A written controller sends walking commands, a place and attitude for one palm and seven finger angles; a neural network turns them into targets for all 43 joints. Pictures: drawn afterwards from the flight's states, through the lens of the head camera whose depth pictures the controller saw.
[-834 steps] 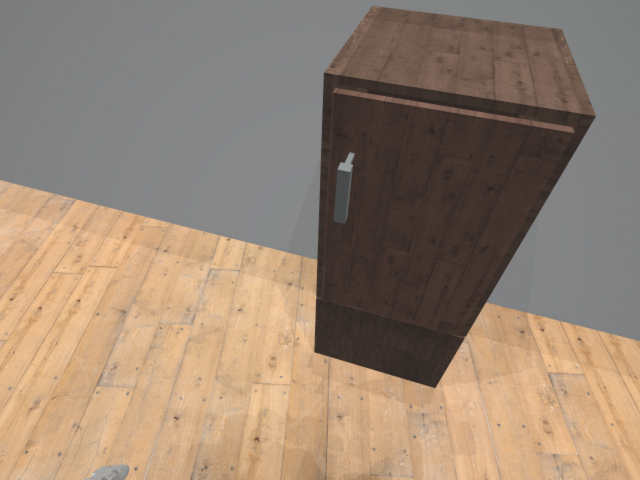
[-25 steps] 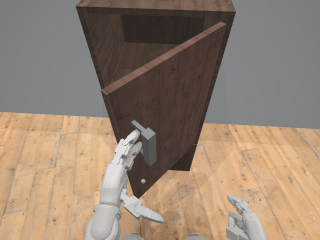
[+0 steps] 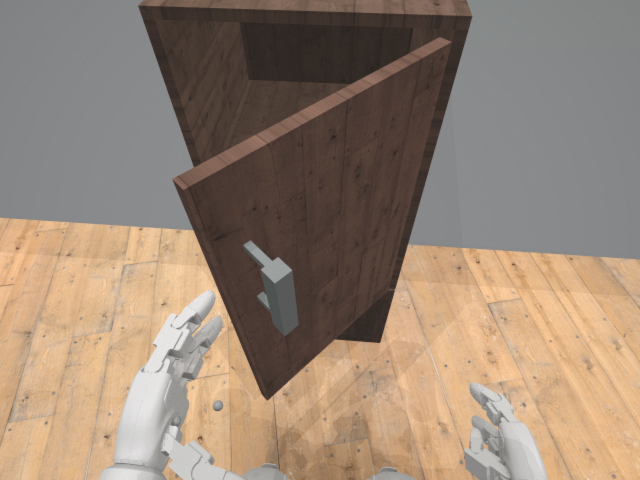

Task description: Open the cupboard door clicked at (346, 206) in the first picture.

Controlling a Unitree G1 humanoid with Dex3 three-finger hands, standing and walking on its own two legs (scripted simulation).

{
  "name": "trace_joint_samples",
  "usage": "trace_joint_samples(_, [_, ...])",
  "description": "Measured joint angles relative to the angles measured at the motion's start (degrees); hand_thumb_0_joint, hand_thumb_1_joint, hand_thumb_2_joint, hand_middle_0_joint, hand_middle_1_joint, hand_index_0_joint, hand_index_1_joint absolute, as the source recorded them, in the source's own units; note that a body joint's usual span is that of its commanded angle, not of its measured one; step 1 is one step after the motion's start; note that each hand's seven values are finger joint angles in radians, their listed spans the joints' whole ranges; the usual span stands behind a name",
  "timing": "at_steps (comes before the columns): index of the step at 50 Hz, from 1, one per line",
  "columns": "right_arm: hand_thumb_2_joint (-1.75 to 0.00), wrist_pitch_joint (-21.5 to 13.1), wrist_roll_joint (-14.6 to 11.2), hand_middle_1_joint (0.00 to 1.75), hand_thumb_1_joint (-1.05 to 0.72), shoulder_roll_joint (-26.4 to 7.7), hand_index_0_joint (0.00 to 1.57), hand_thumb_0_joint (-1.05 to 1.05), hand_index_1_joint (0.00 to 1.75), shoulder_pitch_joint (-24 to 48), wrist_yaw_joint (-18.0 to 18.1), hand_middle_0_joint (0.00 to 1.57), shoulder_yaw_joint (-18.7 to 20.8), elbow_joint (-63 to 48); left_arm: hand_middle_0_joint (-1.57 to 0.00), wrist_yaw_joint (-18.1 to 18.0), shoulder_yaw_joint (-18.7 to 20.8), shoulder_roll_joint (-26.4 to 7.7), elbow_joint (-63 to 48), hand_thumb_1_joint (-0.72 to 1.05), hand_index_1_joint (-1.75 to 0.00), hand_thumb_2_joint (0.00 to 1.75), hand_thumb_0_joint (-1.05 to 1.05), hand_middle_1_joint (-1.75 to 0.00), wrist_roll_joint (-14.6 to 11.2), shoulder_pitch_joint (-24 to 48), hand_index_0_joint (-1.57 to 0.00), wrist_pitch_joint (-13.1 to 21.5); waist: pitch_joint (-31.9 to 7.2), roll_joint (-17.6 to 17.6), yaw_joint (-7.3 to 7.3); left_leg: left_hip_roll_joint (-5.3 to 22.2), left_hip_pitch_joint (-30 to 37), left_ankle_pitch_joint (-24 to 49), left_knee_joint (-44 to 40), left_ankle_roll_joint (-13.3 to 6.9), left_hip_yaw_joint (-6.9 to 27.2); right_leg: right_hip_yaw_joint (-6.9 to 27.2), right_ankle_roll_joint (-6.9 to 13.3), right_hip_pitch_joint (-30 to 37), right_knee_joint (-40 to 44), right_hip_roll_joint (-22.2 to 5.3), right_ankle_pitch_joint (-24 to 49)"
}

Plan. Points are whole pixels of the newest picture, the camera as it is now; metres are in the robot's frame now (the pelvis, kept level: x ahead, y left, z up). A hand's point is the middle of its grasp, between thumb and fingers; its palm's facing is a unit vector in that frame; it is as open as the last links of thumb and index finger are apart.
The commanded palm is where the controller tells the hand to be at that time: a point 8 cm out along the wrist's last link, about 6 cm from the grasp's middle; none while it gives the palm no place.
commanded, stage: slide the hand sideways off the handle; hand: left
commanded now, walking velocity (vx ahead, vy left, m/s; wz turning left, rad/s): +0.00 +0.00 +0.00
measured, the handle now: (270, 288) +0.32 +0.08 +0.08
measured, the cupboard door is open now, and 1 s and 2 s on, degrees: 48 48 48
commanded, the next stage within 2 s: draw the hand back to the body in 0.14 s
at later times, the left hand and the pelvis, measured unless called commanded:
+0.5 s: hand (156, 403) +0.18 +0.16 +0.11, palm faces -0.04 -1.00 -0.06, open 16.3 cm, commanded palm +0.16 +0.22 +0.11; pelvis +0.00 +0.02 +0.01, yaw +0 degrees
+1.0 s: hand (53, 381) +0.18 +0.23 +0.15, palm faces +0.22 -0.92 -0.33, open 14.3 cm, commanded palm +0.15 +0.28 +0.18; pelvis +0.01 +0.04 +0.05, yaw -1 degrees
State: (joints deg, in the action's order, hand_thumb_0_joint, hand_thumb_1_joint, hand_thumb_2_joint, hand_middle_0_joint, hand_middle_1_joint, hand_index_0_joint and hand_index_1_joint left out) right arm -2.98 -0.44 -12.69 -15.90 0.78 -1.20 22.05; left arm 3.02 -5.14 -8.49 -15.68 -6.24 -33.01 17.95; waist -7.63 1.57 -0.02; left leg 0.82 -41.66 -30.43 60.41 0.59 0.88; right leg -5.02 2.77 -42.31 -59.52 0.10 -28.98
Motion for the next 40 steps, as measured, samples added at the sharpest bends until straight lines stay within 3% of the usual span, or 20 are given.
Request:
trace_joint_samples(11, [-0.90,-1.32,-0.68,0.30,-0.90,-0.79,0.20,0.02,0.30,0.88,1.46,0.20,0.51,0.89,-0.15,6.52,4.31,-2.05,-0.24,-0.50,-0.30,0.30,-0.01,-0.30,-4.70,-0.16,-0.15,1.30,-0.11,0.64,-0.20,0.09,-3.11,-0.55,2.86,0.07,1.07,-1.04,0.06,-2.32,-1.81,0.05,-0.31])
trace_joint_samples(16, [-0.90,-1.46,-0.98,0.30,-0.90,-0.39,0.20,0.02,0.30,0.64,1.78,0.20,0.34,0.70,-0.15,6.61,4.11,-2.14,-1.03,-0.50,-0.30,0.30,-0.01,-0.30,-5.00,0.71,-0.15,-0.36,-0.25,0.74,-0.19,0.07,-2.94,-0.54,3.00,-0.35,0.74,-0.70,-0.29,-2.13,-1.68,0.04,-0.01])
trace_joint_samples(24, [-0.90,-1.21,-2.01,0.30,-0.90,0.40,0.20,0.02,0.30,-0.85,2.20,0.20,-0.73,0.39,-0.15,5.27,6.88,-3.99,-5.34,-0.50,-0.30,0.30,-0.01,-0.30,-6.16,-0.95,-0.15,-3.82,-0.87,1.46,-0.18,0.00,1.80,0.29,-0.26,-1.12,0.24,-0.17,-1.08,2.80,2.24,0.12,1.34])
trace_joint_samples(32, [-0.90,-2.60,-2.38,0.30,-0.90,-0.15,0.20,0.02,0.30,-1.32,2.71,0.20,-1.76,0.47,-0.15,6.83,8.58,-5.13,-6.49,-0.50,-0.30,0.30,-0.01,-0.30,-7.24,-1.31,-0.15,-8.27,-0.55,1.31,-0.40,-0.24,5.71,1.26,-3.28,-1.79,0.08,0.02,-1.80,7.09,6.01,0.03,2.74])
trace_joint_samples(38, [-0.90,-4.16,-2.70,0.30,-0.90,-0.35,0.20,0.02,0.30,-1.27,2.78,0.20,-1.83,1.32,-0.15,7.39,11.03,-6.61,-9.12,-0.47,-0.30,0.31,-0.01,-0.30,-8.55,-1.64,-0.15,-9.59,-0.40,1.34,-0.86,-0.34,8.54,1.70,-5.21,-2.13,0.02,0.11,-2.21,10.19,8.50,0.02,3.51])
trace_joint_samples(40, [-0.90,-3.89,-2.30,0.30,-0.90,-0.07,0.20,0.02,0.30,-1.36,3.53,0.20,-1.85,1.68,-0.15,3.44,11.01,-8.02,-10.95,-0.44,-0.30,0.32,-0.01,-0.30,-4.56,-1.64,-0.15,-11.51,-0.38,1.10,-1.67,-0.30,10.17,2.07,-6.63,-2.23,-0.46,0.60,-2.32,11.57,9.78,0.09,3.97])
